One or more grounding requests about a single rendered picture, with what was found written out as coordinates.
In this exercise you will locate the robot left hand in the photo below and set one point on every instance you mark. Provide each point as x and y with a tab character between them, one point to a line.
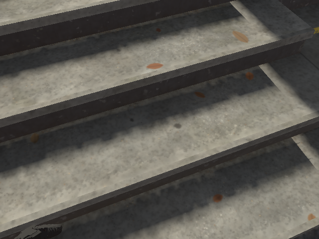
44	231

